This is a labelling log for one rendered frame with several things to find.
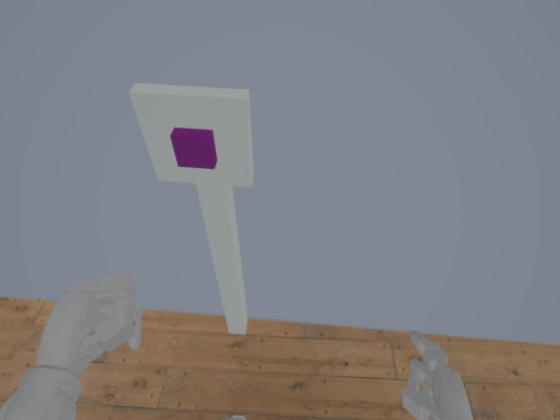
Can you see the robot right hand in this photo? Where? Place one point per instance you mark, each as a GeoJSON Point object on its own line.
{"type": "Point", "coordinates": [442, 388]}

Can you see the robot left hand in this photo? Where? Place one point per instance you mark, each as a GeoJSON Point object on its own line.
{"type": "Point", "coordinates": [65, 341]}

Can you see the button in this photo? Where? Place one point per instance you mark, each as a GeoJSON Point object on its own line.
{"type": "Point", "coordinates": [194, 148]}

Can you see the left robot forearm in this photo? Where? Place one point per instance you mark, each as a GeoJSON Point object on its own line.
{"type": "Point", "coordinates": [45, 393]}

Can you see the panel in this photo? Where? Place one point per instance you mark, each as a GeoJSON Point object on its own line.
{"type": "Point", "coordinates": [226, 111]}

